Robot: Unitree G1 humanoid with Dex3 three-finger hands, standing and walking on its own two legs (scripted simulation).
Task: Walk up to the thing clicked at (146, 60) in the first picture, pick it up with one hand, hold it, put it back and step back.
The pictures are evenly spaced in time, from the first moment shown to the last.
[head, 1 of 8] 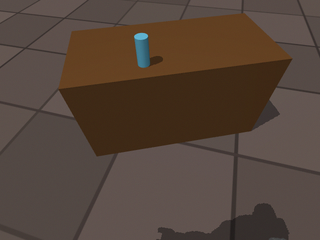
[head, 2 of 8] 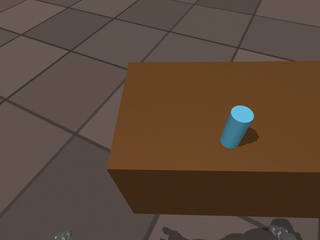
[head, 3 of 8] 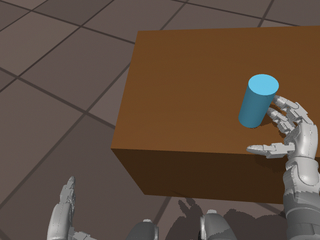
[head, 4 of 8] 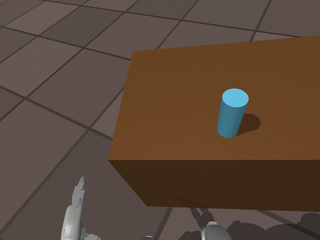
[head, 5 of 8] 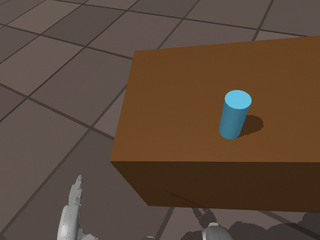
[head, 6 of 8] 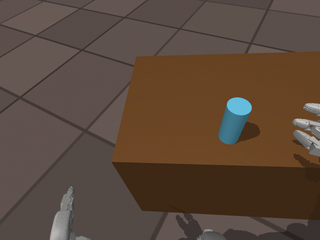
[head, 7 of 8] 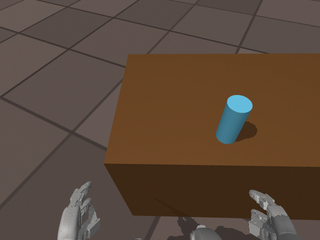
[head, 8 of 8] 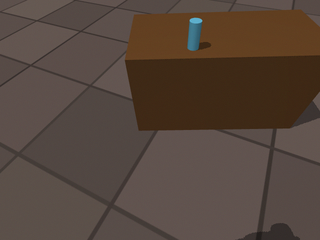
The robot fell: no
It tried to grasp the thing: yes
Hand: right
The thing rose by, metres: 0.00
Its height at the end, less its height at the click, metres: +0.00
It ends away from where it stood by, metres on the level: 0.04
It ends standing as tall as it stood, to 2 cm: yes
